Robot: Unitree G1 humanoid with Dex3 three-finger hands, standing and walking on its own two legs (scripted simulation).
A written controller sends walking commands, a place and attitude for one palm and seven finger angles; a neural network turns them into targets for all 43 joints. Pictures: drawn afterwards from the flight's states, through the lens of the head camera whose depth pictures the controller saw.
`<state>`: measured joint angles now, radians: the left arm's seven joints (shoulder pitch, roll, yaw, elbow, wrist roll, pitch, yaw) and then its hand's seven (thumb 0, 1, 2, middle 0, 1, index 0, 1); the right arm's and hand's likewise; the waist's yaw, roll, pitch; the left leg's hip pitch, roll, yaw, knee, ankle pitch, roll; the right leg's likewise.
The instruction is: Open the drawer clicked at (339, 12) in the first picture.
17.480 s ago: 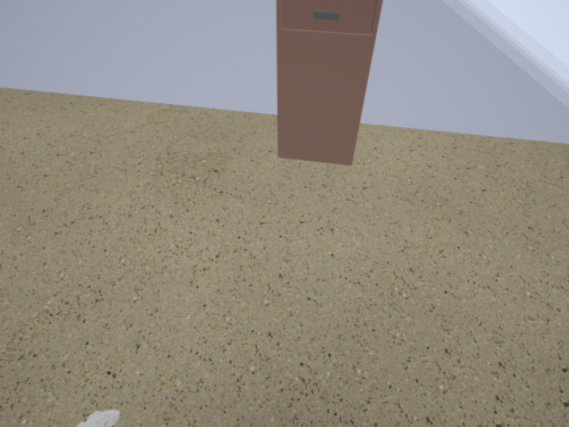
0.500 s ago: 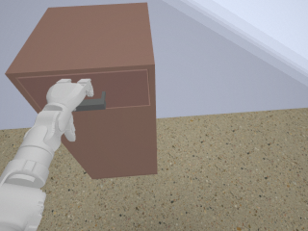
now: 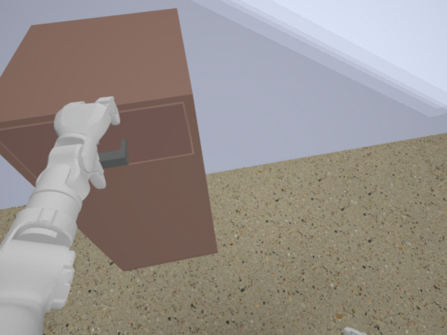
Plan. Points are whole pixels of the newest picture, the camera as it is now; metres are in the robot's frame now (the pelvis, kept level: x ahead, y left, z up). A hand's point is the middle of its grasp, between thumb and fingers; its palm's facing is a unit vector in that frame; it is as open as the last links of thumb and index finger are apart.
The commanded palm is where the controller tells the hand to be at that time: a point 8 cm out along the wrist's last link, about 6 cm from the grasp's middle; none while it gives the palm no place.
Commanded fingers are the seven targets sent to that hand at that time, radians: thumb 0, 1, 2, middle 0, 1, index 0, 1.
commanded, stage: move the hooked fingers above the handle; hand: left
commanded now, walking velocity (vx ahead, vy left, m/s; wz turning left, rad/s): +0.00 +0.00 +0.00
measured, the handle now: (103, 153) +0.49 +0.27 +0.03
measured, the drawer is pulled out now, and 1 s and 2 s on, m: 0.00 0.00 0.00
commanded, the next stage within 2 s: lower the fingers behind the handle in 0.18 s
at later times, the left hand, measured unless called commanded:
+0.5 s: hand (92, 147) +0.45 +0.26 +0.09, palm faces +0.04 +0.00 -1.00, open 13.7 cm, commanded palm +0.42 +0.29 +0.12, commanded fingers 0.00 -0.50 0.30 -0.30 -1.20 -0.30 -1.20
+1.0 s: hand (83, 176) +0.44 +0.30 +0.02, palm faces -0.05 -0.02 -1.00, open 13.8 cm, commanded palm +0.43 +0.30 +0.09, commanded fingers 0.00 -0.50 0.30 -0.30 -1.20 -0.30 -1.20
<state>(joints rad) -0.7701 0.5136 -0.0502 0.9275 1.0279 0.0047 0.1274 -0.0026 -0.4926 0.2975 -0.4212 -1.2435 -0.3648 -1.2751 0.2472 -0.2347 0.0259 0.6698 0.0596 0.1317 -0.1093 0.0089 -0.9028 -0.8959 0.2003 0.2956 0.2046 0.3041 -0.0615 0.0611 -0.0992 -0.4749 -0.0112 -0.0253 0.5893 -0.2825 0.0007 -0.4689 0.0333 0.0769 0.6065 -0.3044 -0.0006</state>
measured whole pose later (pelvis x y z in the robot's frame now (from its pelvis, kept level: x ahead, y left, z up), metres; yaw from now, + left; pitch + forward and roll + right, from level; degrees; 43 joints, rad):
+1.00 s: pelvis +0.00 +0.02 -0.02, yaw +1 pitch +17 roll -2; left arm -0.66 0.58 0.02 0.90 1.08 -0.18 0.25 0.00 -0.49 0.30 -0.32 -1.21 -0.32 -1.21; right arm 0.36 -0.27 -0.07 0.70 0.01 0.08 -0.08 0.01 -0.90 -0.90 0.20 0.30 0.20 0.30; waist -0.06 0.03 -0.12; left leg -0.71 -0.02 -0.06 0.78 -0.36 0.01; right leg -0.66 0.03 0.04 0.72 -0.36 0.01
